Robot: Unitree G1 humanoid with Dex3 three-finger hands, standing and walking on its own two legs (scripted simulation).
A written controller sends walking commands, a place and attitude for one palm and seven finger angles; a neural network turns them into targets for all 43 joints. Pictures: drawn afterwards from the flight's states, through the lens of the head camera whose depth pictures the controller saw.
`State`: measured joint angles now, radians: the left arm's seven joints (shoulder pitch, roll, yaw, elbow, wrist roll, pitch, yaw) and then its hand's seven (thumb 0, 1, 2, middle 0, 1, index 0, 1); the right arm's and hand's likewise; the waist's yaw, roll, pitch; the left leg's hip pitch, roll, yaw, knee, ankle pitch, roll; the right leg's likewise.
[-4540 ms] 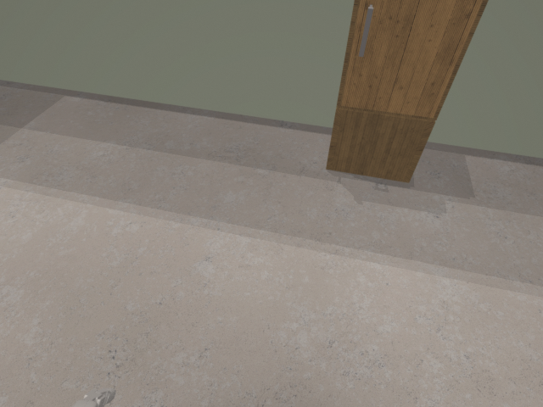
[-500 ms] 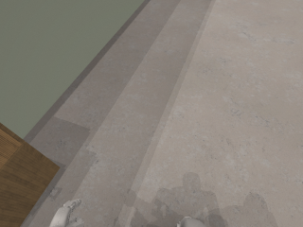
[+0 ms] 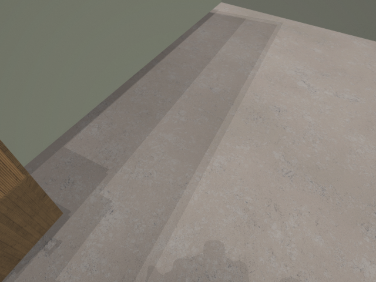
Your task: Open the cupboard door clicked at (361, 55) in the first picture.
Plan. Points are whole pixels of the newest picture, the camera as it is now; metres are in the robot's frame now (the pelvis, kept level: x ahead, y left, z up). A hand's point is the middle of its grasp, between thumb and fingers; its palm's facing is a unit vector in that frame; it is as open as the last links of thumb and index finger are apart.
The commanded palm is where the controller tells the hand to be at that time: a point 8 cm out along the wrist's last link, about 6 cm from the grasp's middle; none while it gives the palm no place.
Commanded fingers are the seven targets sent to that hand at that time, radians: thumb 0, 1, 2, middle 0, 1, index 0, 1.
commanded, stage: turn to face it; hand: left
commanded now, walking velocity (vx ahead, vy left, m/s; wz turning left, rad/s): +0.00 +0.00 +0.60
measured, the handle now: out of the picture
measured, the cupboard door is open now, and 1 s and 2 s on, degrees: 0 0 0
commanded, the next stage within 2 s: take the last steps up to it in 1.82 s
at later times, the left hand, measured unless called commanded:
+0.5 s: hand out of the picture +0.02 +0.16 -0.14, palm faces +0.30 -0.91 -0.28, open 7.4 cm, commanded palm none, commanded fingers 0.00 0.90 0.90 -0.20 -0.30 -0.20 -0.30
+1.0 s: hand out of the picture -0.10 +0.22 -0.16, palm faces +0.57 -0.77 -0.27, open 7.4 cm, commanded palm none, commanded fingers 0.00 0.90 0.90 -0.20 -0.30 -0.20 -0.30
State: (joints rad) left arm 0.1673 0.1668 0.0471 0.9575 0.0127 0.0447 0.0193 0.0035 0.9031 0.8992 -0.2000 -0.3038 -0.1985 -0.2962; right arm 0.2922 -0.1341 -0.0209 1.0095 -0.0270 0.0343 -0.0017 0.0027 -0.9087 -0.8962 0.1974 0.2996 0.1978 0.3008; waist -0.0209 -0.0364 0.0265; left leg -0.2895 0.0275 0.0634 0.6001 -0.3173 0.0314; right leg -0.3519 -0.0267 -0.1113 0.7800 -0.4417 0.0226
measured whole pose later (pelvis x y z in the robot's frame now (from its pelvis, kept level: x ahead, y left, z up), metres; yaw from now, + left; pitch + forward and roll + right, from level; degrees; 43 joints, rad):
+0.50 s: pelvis -0.03 -0.05 +0.01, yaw +17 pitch +0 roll +2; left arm 0.17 0.17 0.04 0.90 0.02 0.02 0.02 0.00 0.90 0.90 -0.20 -0.30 -0.20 -0.30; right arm 0.19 -0.30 -0.11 0.94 -0.03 0.08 0.02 0.00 -0.91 -0.90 0.19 0.30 0.20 0.30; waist -0.03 0.04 0.05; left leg -0.54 0.01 0.00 1.15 -0.38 -0.06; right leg -0.20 -0.08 -0.13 0.52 -0.31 0.00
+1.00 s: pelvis -0.04 -0.02 +0.01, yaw +34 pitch +1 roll -1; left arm 0.17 0.28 0.08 0.91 0.01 0.06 0.01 0.01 0.91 0.90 -0.20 -0.30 -0.19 -0.30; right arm 0.18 -0.22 -0.04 0.90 -0.02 0.02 0.01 0.00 -0.90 -0.90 0.20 0.30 0.20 0.30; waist 0.00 -0.02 0.09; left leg -0.25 -0.02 0.00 0.50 -0.26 0.04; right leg -0.49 -0.10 -0.02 1.07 -0.43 0.11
